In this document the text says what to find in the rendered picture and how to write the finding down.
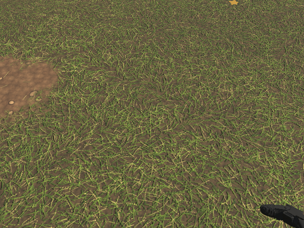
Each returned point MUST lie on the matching robot right hand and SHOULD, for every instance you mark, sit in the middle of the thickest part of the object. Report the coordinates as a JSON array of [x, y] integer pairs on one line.
[[289, 214]]

